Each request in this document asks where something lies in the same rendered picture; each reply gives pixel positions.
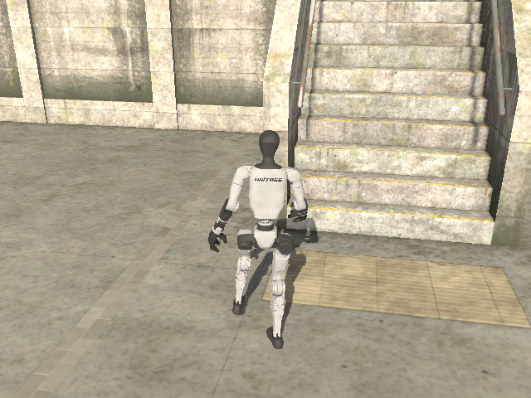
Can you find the stairs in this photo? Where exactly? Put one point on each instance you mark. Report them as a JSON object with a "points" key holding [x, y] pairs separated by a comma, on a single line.
{"points": [[392, 134]]}

